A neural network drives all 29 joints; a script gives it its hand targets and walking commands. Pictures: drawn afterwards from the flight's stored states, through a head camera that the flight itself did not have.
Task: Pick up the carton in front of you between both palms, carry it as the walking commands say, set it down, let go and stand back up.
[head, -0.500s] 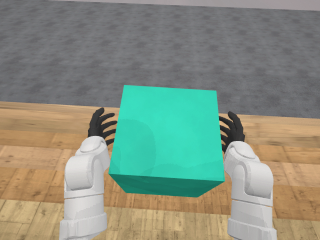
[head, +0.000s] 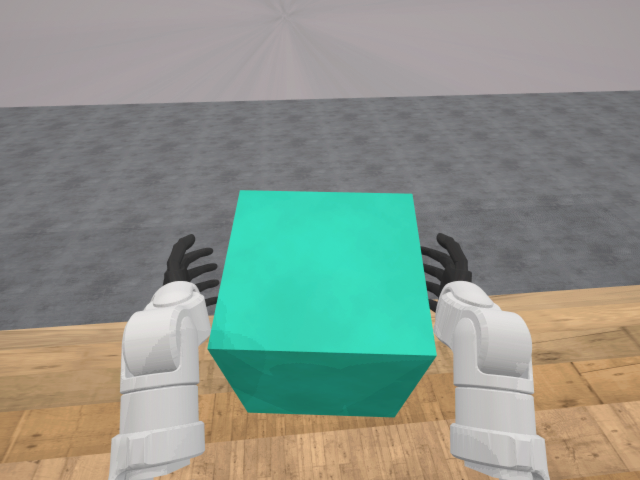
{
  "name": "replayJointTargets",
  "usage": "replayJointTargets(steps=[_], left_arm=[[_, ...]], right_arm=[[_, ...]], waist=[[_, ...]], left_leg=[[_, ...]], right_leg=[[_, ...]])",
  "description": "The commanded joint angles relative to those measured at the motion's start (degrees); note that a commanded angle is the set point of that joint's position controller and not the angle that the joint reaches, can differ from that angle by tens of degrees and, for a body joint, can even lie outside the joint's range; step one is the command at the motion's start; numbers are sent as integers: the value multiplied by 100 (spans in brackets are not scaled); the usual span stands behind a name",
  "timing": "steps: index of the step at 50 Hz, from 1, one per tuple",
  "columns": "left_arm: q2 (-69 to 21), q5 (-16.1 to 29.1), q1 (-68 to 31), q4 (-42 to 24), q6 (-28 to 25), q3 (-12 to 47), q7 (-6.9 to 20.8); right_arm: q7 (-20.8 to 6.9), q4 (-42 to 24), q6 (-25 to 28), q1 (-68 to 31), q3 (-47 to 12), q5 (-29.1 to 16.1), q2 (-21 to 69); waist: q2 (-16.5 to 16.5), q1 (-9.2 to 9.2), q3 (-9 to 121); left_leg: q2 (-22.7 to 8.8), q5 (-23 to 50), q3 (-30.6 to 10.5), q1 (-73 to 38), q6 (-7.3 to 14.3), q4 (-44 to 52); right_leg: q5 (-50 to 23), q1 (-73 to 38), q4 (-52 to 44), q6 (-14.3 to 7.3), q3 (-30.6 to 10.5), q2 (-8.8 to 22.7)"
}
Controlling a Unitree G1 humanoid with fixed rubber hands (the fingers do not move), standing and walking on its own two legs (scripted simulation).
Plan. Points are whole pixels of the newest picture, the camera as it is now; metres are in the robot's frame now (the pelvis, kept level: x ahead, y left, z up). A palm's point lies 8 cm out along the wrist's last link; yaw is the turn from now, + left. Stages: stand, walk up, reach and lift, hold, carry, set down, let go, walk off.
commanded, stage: carry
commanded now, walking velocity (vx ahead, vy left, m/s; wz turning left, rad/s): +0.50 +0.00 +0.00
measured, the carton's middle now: (323, 312) +0.34 -0.04 +0.08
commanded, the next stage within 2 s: none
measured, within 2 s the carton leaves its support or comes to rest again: neither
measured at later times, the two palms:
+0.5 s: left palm (216, 286) +0.65 +0.17 -0.16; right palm (349, 270) +0.68 -0.14 -0.16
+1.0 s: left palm (231, 240) +1.08 +0.18 -0.36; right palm (321, 232) +1.07 -0.13 -0.34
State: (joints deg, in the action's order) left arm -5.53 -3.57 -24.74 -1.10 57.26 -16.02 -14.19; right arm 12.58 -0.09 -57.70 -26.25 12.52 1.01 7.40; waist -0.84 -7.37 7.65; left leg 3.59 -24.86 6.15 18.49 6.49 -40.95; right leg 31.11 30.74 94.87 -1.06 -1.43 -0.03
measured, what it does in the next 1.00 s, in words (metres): goes down: right foot 0.16 m lower, then left foot 0.16 m lower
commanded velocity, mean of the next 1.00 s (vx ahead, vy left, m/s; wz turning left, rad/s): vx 0.50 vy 0.00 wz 0.00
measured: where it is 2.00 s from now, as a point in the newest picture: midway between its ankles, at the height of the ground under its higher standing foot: (278, 328)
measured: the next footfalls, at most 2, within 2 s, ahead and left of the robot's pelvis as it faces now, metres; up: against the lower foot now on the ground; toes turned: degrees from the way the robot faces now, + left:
right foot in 0.28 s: +0.35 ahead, -0.06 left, -0.16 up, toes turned -2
left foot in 0.68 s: +0.67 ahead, +0.10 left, -0.32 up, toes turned +0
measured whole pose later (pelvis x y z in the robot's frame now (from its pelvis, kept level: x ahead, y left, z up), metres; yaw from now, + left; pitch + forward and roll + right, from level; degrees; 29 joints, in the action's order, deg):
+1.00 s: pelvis +0.77 +0.04 -0.40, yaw +1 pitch +2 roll +0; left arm -7.3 0.3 -12.3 4.9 39.3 -14.1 -13.3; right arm 11.9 8.4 -40.2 -16.7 9.6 -3.8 7.1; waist 1.6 -6.2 2.4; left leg 6.8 -49.1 2.7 18.2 7.2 -65.2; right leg -16.7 38.0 41.3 -2.2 1.1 -0.5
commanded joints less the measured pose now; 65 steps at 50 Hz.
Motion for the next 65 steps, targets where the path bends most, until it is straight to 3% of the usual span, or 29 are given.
replayJointTargets(steps=[1, 3, 7, 11, 12, 13, 14, 16, 17, 22, 25, 29, 31, 32, 33, 35, 36, 41, 45, 48, 50, 51, 52, 53, 54, 56, 59, 62, 65], left_arm=[[-3518, 378, -2750, 256, -190, 2171, -81], [-4102, 696, -3485, -96, -388, 2572, 139], [-4460, 779, -3048, -117, -825, 3075, 207], [-4182, 695, -2533, -159, -1029, 3312, 273], [-4106, 797, -2321, -172, -1082, 3320, 289], [-4106, 952, -2361, -16, -1136, 3437, 284], [-4075, 974, -2161, 147, -1186, 3526, 223], [-4338, 1022, -2286, 160, -1291, 3622, 169], [-4616, 1281, -2510, 39, -1362, 3930, 240], [-5119, 1792, -2774, -108, -1774, 4377, 471], [-4749, 1554, -2099, 29, -1913, 4196, 404], [-4097, 1155, -1326, 169, -2012, 3750, 228], [-3820, 1033, -1175, 184, -1979, 3607, 137], [-3696, 929, -1145, 176, -1916, 3519, 72], [-3534, 878, -1375, 59, -1862, 3448, 4], [-3000, 657, -1064, 6, -1733, 3002, -114], [-3123, 710, -1161, -119, -1705, 3005, -112], [-3552, 631, -1601, 320, -1835, 2521, 18], [-3917, 805, -2050, 64, -2022, 3071, 128], [-3799, 844, -2074, -45, -2019, 3269, 110], [-3618, 804, -1949, -134, -1954, 3341, 114], [-3518, 872, -1724, -132, -1917, 3316, 101], [-3473, 960, -1626, 28, -1867, 3409, 80], [-3403, 1005, -1382, 402, -1796, 3449, 7], [-3365, 1016, -1320, 625, -1744, 3542, -58], [-3946, 1317, -1894, 431, -1681, 3773, 16], [-4620, 1718, -2746, 119, -1672, 4137, 224], [-4810, 1600, -2545, 191, -1774, 4100, 271], [-4469, 1406, -2183, 295, -1948, 3828, 271]], right_arm=[[-48, -409, 259, -3836, -3374, -1523, 4185], [-112, -485, 475, -4132, -3470, -1622, 4723], [-187, -86, 780, -2938, -3446, -1232, 4878], [-92, 159, 1070, -2007, -3248, -776, 4538], [-69, 14, 1121, -2043, -3173, -602, 4425], [-32, -32, 1152, -1971, -3124, -443, 4456], [-9, 106, 1155, -1800, -2970, -363, 4062], [-19, 135, 1276, -1850, -2777, -394, 3920], [-11, 179, 1394, -1863, -2664, -332, 3926], [-85, 246, 1888, -1595, -2545, -238, 4216], [-136, 207, 2080, -1575, -2830, -454, 4156], [-12, -31, 2089, -1413, -2983, -522, 3603], [19, -293, 2006, -1491, -3030, -605, 3278], [49, -82, 1922, -1324, -2968, -549, 3133], [86, 74, 1857, -1123, -2950, -574, 3029], [199, 277, 1722, -1004, -3044, -810, 2997], [192, 50, 1686, -1148, -3203, -946, 3213], [-94, -298, 1682, -2389, -3769, -1582, 4092], [-205, 142, 1827, -1893, -3654, -1371, 4339], [-131, 342, 1908, -1372, -3299, -1046, 4008], [-53, 333, 1945, -1271, -3115, -866, 3922], [-27, 172, 1925, -1411, -2996, -713, 3734], [31, 212, 1868, -1301, -2883, -535, 3689], [141, 488, 1805, -1082, -2581, -294, 3224], [217, 833, 1741, -701, -2290, -146, 2908], [253, 321, 1802, -1299, -2033, -60, 2885], [40, 333, 1824, -1722, -2152, -316, 3553], [-101, 459, 1959, -1900, -2624, -546, 4089], [-46, 312, 2095, -1994, -2745, -550, 3940]], waist=[[120, 549, 920], [-573, 468, 1128], [31, 165, 884], [-543, 939, 1428], [-56, 1955, 1993], [1759, 1909, 1571], [1315, 1495, 1890], [273, 1348, 1439], [3, 1208, 1165], [540, 1139, 1432], [213, 1621, 1470], [922, 1261, 911], [1048, 464, 1280], [252, -141, 1364], [-862, -514, 1199], [-691, 119, 1153], [-371, -36, 1123], [23, 290, 1136], [-67, 77, 972], [-740, 156, 878], [-671, 1158, 1353], [78, 1917, 1695], [1675, 2014, 1236], [1104, 1573, 1383], [502, 1321, 1133], [-760, 1098, 703], [381, 880, 731], [-299, 1375, 470], [737, 1084, 772]], left_leg=[[-2150, 4825, -2745, -1418, 945, 293], [-2098, 3628, -3045, -386, 1387, -252], [-650, 1118, -1142, 94, 517, -1406], [-764, 4363, -489, 191, 122, -3432], [-736, 4043, -94, 821, -248, -5921], [201, -1403, -194, 2453, -552, -7545], [345, -1689, -737, 3558, -452, -7130], [-245, -892, -1051, 3350, -378, -5248], [-423, -624, -1262, 3359, -468, -4593], [-337, 722, -779, 2361, -554, -2475], [-369, 3803, -456, 2650, -355, -1021], [31, 4788, 345, 220, -471, 766], [47, 4707, 552, -1616, -199, 595], [-272, 4073, 199, -2081, 164, 1004], [-808, 4925, -596, -3000, 561, 813], [-1949, 4525, -3743, -3389, 989, 551], [-1885, 3639, -4049, -3056, 1297, 392], [-1914, 3312, -3866, -659, 1370, 273], [-502, 1208, -1542, 140, 476, -1139], [-397, 1376, -1017, 343, 298, -1560], [-450, 3973, -433, 875, -27, -3219], [-403, 3650, -70, 1209, -456, -5690], [341, -1220, -209, 2738, -765, -7369], [257, -1572, -840, 3925, -666, -6673], [-16, -740, -1131, 4161, -550, -5952], [-499, 152, -1410, 3708, -530, -3757], [-608, 1368, -903, 2246, -578, -3102], [-305, 4515, -319, 1797, -426, -129], [133, 4806, 375, -165, -375, 120]], right_leg=[[-1677, 1831, -2853, -70, -203, 424], [-2836, 1088, -2807, -157, -316, 409], [-5955, -301, -5758, -374, 583, -78], [-5004, -2389, -6207, -476, 1460, -545], [-5185, -3809, -5902, -856, 1001, -147], [-6170, -4559, -5929, -1175, -268, 705], [-6093, -5316, -5558, -1537, -2233, 1442], [-3421, -3852, -6037, -1892, -3214, 1634], [-4374, -3468, -5684, -1716, -2780, 1391], [-4502, -2245, -5318, -1827, -2510, 1454], [-2583, -2701, -4023, -965, -1171, 401], [-2109, -1059, -3728, -850, -345, 124], [-3638, -445, -1809, -614, 416, 302], [-3705, -234, -124, -359, 629, 167], [-358, 993, 1630, -147, 604, -294], [99, 2852, 798, -245, -264, -476], [-150, 2976, -23, -145, -571, -207], [-1338, 1474, -2478, 47, -295, 52], [-5415, 127, -4960, -104, 516, -186], [-5495, -1006, -6163, -163, 948, -440], [-5093, -3030, -6147, -258, 1538, -671], [-5292, -3876, -5944, -724, 1097, -245], [-5832, -4516, -6197, -1139, -242, 596], [-6820, -5335, -5459, -1320, -1744, 1288], [-5612, -4800, -5710, -1636, -2873, 1668], [-3817, -2822, -5801, -1648, -2981, 1611], [-3761, -1022, -5778, -1920, -2906, 1977], [-1344, -906, -4711, -862, -1075, 203], [-1950, -350, -4087, -678, -420, 174]])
